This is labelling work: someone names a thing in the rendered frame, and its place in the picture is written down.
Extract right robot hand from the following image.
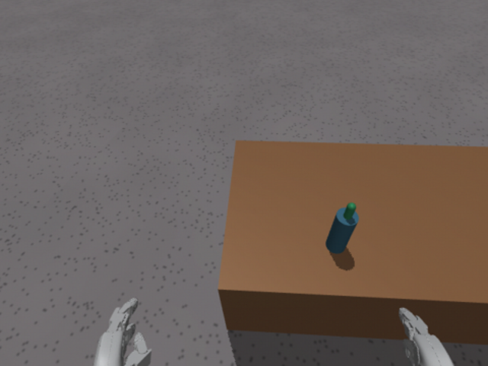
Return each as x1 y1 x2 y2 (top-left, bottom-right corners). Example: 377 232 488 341
399 307 454 366

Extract bottle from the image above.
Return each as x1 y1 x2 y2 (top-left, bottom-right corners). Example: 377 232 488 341
326 203 359 254

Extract left robot hand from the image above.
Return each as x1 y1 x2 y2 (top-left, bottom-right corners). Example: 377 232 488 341
94 297 152 366

